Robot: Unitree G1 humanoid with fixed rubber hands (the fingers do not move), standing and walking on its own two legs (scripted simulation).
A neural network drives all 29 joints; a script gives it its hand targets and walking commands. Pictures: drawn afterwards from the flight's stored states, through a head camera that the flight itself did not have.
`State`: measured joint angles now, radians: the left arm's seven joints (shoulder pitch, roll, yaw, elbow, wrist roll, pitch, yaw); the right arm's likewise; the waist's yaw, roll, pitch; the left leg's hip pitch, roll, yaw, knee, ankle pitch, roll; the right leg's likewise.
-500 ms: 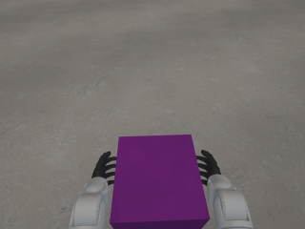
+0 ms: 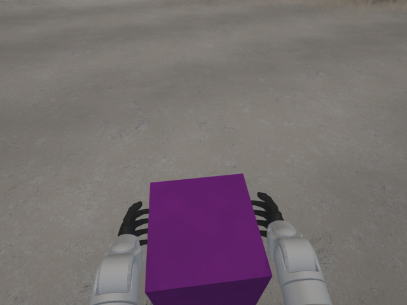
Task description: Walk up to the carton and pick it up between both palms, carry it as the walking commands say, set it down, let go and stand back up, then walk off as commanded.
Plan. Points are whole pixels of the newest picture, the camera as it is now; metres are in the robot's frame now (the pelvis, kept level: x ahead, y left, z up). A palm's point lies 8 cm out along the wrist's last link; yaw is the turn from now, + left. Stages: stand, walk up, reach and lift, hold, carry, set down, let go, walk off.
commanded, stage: hold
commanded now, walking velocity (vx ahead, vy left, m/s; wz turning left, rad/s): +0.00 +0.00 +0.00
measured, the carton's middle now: (203, 249) +0.28 +0.02 -0.04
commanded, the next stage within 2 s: set down in 0.06 s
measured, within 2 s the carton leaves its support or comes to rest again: neither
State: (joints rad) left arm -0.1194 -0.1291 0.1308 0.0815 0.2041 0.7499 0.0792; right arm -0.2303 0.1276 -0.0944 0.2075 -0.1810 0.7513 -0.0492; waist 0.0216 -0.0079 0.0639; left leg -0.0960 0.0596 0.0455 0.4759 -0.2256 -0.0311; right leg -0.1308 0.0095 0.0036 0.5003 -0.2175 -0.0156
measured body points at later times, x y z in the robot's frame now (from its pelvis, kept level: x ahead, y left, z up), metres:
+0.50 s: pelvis +0.02 +0.00 +0.00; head +0.02 +0.00 +0.45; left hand +0.31 +0.17 +0.00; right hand +0.34 -0.12 +0.00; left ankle +0.03 +0.14 -0.74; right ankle +0.05 -0.11 -0.74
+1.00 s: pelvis +0.00 +0.01 -0.03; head +0.14 +0.01 +0.40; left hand +0.32 +0.19 -0.09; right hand +0.35 -0.10 -0.10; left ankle +0.03 +0.14 -0.74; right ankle +0.05 -0.11 -0.74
